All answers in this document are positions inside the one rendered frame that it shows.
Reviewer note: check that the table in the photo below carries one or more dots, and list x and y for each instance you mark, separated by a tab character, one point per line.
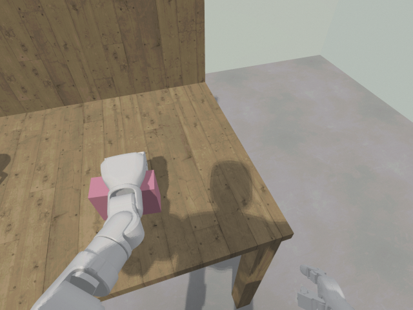
84	80

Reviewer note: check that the left robot hand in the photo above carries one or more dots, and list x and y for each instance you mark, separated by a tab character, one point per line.
127	168

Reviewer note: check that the left robot upper arm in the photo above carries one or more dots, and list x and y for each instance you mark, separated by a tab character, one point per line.
69	297

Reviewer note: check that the right robot hand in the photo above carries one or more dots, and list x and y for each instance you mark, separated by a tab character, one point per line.
327	289

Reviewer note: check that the sponge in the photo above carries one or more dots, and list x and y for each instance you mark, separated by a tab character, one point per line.
98	195

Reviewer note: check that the left robot forearm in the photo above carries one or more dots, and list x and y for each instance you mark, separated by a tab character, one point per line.
95	270

